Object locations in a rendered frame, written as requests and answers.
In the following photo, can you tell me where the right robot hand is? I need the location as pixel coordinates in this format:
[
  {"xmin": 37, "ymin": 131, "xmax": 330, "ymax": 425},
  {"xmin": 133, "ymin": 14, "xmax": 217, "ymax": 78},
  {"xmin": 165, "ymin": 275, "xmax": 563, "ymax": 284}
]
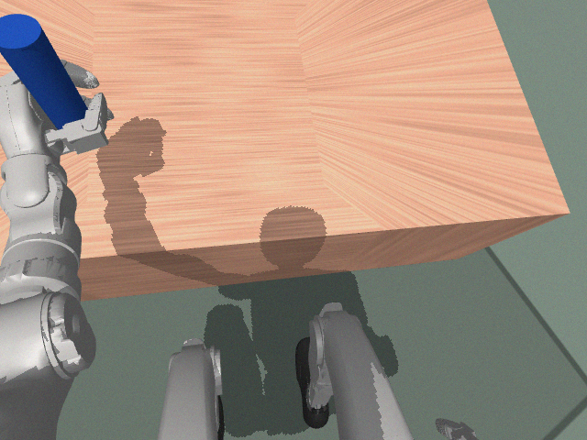
[{"xmin": 436, "ymin": 418, "xmax": 479, "ymax": 440}]

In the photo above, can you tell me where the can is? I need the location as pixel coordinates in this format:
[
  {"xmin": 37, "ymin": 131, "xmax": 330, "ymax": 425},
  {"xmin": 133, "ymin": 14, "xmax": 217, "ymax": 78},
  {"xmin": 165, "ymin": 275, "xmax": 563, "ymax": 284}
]
[{"xmin": 0, "ymin": 14, "xmax": 88, "ymax": 130}]

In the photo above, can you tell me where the left robot arm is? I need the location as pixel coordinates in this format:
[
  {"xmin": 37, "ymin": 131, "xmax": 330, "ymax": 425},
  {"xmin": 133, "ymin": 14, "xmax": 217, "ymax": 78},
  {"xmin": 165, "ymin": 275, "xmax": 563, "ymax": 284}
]
[{"xmin": 0, "ymin": 154, "xmax": 96, "ymax": 440}]

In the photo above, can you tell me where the right robot foot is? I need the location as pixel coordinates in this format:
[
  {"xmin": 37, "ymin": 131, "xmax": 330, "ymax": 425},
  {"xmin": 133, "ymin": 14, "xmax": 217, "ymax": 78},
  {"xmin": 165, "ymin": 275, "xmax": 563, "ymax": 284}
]
[{"xmin": 295, "ymin": 337, "xmax": 329, "ymax": 429}]

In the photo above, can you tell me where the left robot hand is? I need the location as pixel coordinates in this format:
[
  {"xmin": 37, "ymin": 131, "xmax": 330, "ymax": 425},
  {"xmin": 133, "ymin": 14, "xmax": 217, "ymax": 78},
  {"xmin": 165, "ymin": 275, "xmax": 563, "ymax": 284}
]
[{"xmin": 0, "ymin": 60, "xmax": 114, "ymax": 163}]

